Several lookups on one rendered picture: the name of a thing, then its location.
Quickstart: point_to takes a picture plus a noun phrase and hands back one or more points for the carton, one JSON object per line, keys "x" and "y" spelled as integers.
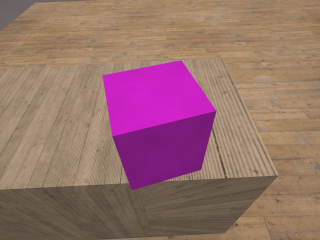
{"x": 160, "y": 121}

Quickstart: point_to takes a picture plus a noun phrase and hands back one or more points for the pedestal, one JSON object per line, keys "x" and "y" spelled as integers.
{"x": 61, "y": 176}

